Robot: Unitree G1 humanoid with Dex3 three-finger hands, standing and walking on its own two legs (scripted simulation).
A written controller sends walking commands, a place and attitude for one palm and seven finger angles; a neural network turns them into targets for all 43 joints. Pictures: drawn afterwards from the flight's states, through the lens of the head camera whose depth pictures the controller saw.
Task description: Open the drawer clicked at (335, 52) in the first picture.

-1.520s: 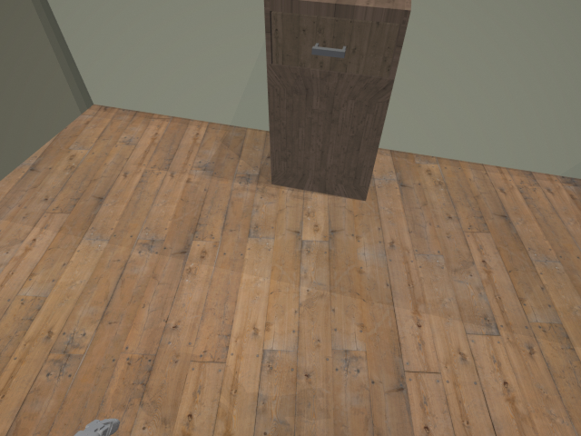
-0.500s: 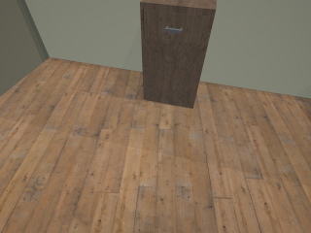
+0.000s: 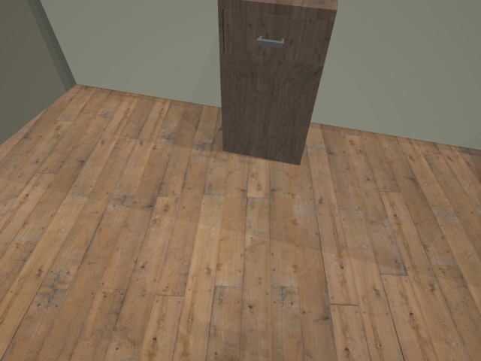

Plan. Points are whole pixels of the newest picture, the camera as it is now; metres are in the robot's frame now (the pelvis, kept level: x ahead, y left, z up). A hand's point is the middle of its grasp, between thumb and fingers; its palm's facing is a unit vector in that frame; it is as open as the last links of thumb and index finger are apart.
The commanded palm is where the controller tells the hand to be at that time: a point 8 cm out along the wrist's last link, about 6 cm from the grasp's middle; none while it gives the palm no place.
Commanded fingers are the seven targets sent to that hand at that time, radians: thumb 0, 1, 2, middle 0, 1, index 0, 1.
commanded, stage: walk to a spot facing it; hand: left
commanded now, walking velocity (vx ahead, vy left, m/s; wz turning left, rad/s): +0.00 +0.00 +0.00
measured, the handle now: (270, 41) +1.35 -0.05 -0.05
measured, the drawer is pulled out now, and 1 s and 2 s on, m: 0.00 0.00 0.00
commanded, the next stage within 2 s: turn to face it in 1.28 s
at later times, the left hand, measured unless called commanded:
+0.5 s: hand out of the picture +0.05 +0.19 -0.20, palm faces -0.06 -0.99 -0.10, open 7.4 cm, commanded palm none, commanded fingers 0.00 0.90 0.90 -0.20 -0.30 -0.20 -0.30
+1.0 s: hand (196, 251) +0.40 +0.14 -0.19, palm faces -0.22 -0.96 -0.18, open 7.3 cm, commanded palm none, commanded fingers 0.00 0.90 0.90 -0.20 -0.30 -0.20 -0.30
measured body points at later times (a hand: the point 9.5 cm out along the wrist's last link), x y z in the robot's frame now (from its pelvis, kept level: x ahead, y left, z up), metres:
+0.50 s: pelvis +0.10 +0.03 -0.02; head +0.11 +0.05 +0.43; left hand +0.05 +0.24 -0.19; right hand +0.04 -0.20 -0.16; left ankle +0.03 +0.11 -0.75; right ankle +0.02 -0.10 -0.68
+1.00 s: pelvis +0.30 -0.02 -0.02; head +0.32 -0.01 +0.43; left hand +0.41 +0.19 -0.18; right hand +0.24 -0.24 -0.17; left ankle +0.32 +0.11 -0.67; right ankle +0.32 -0.11 -0.75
